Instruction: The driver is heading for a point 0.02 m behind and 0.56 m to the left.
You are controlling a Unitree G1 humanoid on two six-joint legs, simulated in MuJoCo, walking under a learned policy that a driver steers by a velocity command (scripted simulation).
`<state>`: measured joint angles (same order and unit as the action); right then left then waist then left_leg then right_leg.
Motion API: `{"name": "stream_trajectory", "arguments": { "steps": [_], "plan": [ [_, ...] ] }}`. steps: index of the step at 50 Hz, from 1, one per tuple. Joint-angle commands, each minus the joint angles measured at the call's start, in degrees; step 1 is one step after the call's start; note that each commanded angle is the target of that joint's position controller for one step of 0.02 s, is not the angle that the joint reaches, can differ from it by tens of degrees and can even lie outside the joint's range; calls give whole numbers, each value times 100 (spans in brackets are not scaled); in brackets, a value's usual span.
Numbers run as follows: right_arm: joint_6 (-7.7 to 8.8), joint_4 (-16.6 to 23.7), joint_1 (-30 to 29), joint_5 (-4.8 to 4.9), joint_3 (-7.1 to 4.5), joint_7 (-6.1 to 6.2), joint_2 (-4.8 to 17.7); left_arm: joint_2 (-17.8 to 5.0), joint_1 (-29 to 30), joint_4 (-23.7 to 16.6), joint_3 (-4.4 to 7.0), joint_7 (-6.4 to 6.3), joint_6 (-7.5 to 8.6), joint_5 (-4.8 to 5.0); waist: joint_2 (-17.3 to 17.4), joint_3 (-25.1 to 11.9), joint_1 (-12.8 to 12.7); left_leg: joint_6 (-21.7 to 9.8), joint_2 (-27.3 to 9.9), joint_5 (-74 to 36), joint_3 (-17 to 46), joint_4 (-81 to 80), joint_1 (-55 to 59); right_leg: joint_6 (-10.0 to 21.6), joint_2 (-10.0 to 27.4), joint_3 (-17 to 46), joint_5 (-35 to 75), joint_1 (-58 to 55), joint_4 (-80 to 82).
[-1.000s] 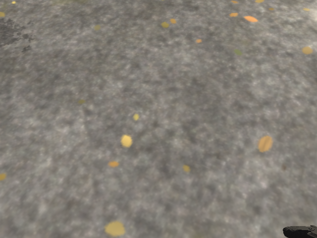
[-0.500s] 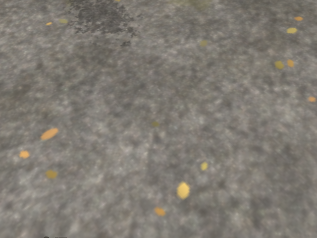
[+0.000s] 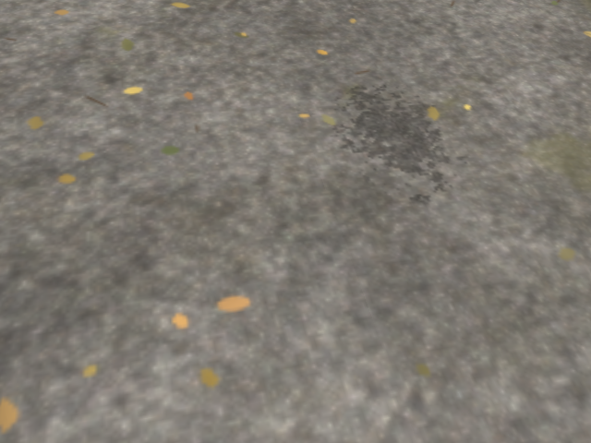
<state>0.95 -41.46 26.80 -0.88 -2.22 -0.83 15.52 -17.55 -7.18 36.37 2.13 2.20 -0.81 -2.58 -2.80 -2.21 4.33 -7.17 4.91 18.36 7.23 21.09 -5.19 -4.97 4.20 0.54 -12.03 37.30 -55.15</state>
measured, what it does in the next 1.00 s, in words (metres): walks ahead, turning left: right foot, then left foot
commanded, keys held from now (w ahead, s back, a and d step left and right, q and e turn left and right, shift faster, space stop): w+q+shift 0.56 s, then q+shift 0.32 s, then w+q+shift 0.04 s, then w+shift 0.08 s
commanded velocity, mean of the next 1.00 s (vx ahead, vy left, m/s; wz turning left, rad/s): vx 0.74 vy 0.00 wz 0.99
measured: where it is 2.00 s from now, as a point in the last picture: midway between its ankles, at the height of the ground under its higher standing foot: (47, 287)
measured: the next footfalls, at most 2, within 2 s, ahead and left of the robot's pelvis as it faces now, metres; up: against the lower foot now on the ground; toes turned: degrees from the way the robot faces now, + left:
right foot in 0.20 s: +0.33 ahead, -0.13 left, +0.00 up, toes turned +14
left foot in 0.64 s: +0.64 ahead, +0.25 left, +0.00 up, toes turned +39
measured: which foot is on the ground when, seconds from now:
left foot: down 0.00-0.20, up 0.22-0.62, down 0.64-1.00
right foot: up 0.00-0.18, down 0.20-0.64, up 0.66-1.00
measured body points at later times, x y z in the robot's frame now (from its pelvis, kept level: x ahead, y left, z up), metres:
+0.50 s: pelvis +0.37 +0.03 -0.02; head +0.39 +0.05 +0.43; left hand +0.20 +0.28 -0.14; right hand +0.71 -0.07 -0.07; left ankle +0.44 +0.17 -0.66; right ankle +0.29 -0.14 -0.74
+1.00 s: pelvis +0.66 +0.25 -0.01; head +0.70 +0.30 +0.44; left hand +0.61 +0.57 -0.10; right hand +0.92 +0.08 -0.12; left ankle +0.61 +0.22 -0.74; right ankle +0.90 +0.27 -0.68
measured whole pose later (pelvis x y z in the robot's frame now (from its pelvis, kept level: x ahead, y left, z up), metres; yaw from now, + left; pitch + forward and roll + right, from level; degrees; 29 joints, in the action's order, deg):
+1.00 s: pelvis +0.66 +0.25 -0.01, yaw +57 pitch +2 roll +1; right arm 0.8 -44.8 21.5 -0.6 -4.2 -0.1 18.4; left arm -15.8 -1.3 34.8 0.1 -0.6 -1.3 -2.6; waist -1.6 5.7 5.3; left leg -10.2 15.5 13.5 13.4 23.2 -8.4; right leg -3.5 5.5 4.7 -6.8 41.8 -51.2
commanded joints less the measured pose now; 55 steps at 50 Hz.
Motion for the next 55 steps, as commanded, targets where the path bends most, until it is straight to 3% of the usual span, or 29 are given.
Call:
{"name": "stream_trajectory", "arguments": {
  "steps": [1,6,8,9,10,11,12,13,15,19,23,25,26,27,29,30,31,32,33,34,35,36,38,40,44,46,50,53,55],
  "plan": [
    [212,271,-54,19,-359,38,1146,-451,979,-479,127,33,77,64,603,654,38,-921,-1126,263,1880,-1181,365,-18,-158,1,391,955,727],
    [289,97,55,57,-398,102,1215,-396,1727,-764,81,47,178,150,956,740,229,-821,-1214,-749,2152,-934,198,98,-332,49,511,-37,1960],
    [316,107,-324,62,-418,108,1300,-514,1057,-642,125,-31,237,190,1049,558,-202,-593,-1212,-2091,2103,-602,-222,248,-480,2,267,-1442,2333],
    [347,121,-513,53,-436,70,1408,-746,199,-413,231,-124,283,187,901,109,-627,-419,-1040,-3235,1915,230,-591,368,-650,-113,-77,-2767,2357],
    [391,123,-749,68,-449,5,1460,-1050,-1091,-105,370,-254,326,143,448,-596,-1335,-228,-575,-3560,1506,1833,-1309,529,-419,17,-246,-4509,2315],
    [469,244,-665,145,-313,-15,948,-1567,-2302,5,527,-396,362,-29,-447,-1587,-1746,-109,25,-1993,894,3907,-2454,731,850,1417,-2721,-6128,2695],
    [464,525,-498,273,-138,-22,374,-1894,-2172,1,557,-376,371,-142,-2010,-2016,-1279,-22,454,1239,498,5278,-3659,1013,2168,4517,-4742,-6378,4087],
    [372,389,-805,119,-117,35,657,-1281,-1267,-103,462,-364,351,-95,-1373,-987,-965,-87,-107,456,278,5817,-4047,1047,2067,4615,-4489,-5335,4211],
    [262,273,-1209,-89,-159,-98,820,-619,-982,3,317,-339,346,-63,-112,-135,-823,-37,-666,-226,-49,5551,-3889,1112,1674,2755,-2718,-4212,4063],
    [-2,604,-1875,-123,-10,-365,348,-202,-1377,596,179,-224,562,79,-279,652,-591,64,-1036,-424,-160,5482,-4324,981,1395,955,-743,-3500,4466],
    [-55,1044,-2611,-97,76,-468,345,-251,-1168,796,158,-187,746,90,-228,975,-265,70,-1053,-1300,-459,4695,-4302,774,1119,-715,1061,-3061,4825],
    [-58,1190,-3106,-124,130,-550,351,-372,-1309,925,172,-215,774,88,-26,1215,-332,-44,-938,-1611,-1056,3592,-3846,717,893,-1358,1809,-2960,5061],
    [-62,1110,-3153,-107,152,-571,306,-392,-1432,1015,178,-230,760,96,132,1139,-404,-169,-695,-1670,-1418,3268,-3447,654,647,-1709,2642,-3091,5050],
    [-37,1190,-3250,-100,185,-580,229,-648,-1544,1015,204,-244,780,77,9,1206,-331,-278,-628,-1617,-1610,2841,-3087,655,858,-1801,4143,-3137,4785],
    [-4,956,-2751,-122,103,-486,457,-1000,-1629,1019,283,-302,687,125,-131,773,8,-410,-134,-1370,-1905,2495,-2341,646,968,-1830,6729,-3763,3768],
    [42,679,-1917,-108,12,-412,645,-1212,-1485,937,340,-324,578,140,-162,250,416,-451,107,-1248,-1841,2296,-1420,674,1024,-1757,7197,-3792,2627],
    [87,278,-640,-112,-127,-322,865,-1314,-1284,846,363,-342,492,163,-189,-422,953,-596,251,-1434,-1551,1947,15,691,1134,-1597,7126,-3449,1039],
    [85,-88,48,-120,-288,-146,1089,-1113,-1303,819,336,-286,469,166,282,-745,993,-633,159,-1897,-1052,1388,1416,517,768,-1548,4235,-2478,-719],
    [17,6,-460,6,-454,12,1597,-519,-1553,643,228,-186,440,78,1509,-418,254,-735,-870,-4027,408,1665,2080,280,-226,-1474,-1844,-781,-2890],
    [-66,357,-503,-139,-607,-16,2168,-651,-1935,83,208,-257,410,246,1469,-2018,94,-2103,-2175,-5364,2945,1239,3637,84,-533,-363,-2307,540,-4569],
    [-113,451,-440,-24,-620,60,1928,-790,-1309,-9,169,-291,484,180,318,-2096,230,-1919,-2035,-4825,3134,632,3164,135,-250,193,-1567,671,-4206],
    [-100,340,-727,27,-587,112,1738,-673,-1162,-43,112,-289,501,208,80,-1202,-62,-1774,-1876,-4498,2713,302,2107,155,-73,215,-1318,598,-3627],
    [-18,328,-1158,98,-440,185,1253,-599,-1045,38,84,-320,355,-6,-329,-90,-519,-1408,-1377,-4899,1980,41,334,88,233,231,-1311,87,-2745],
    [56,253,-1212,140,-358,160,1083,-538,-1108,35,77,-335,103,-104,-379,-33,-733,-1231,-1105,-5562,1565,-58,-621,-50,389,216,-1345,-481,-1997],
    [77,119,-929,52,-440,125,1204,-342,-397,-266,0,-353,1,0,-138,-322,-554,-665,-509,-6294,1207,282,-850,26,162,26,-299,-617,-736],
    [28,92,-789,66,-426,123,1162,-255,20,-413,-60,-327,-33,-5,183,-455,-393,-504,-369,-4676,1492,132,-777,88,26,107,334,-576,-326],
    [125,-68,-142,-23,-371,68,983,-374,1044,-595,-82,-252,41,-7,378,179,179,-669,-679,-1925,2246,-409,384,208,31,327,960,556,911],
    [206,-237,224,-75,-356,139,977,-403,1540,-716,-87,-144,181,-12,496,470,426,-757,-963,-1819,2399,-478,980,367,-46,260,938,708,1667],
    [253,-290,145,-56,-346,179,1049,-444,1435,-721,-60,-91,238,21,622,552,304,-703,-1121,-2165,2376,-544,827,506,-138,192,748,74,2029]
  ]
}}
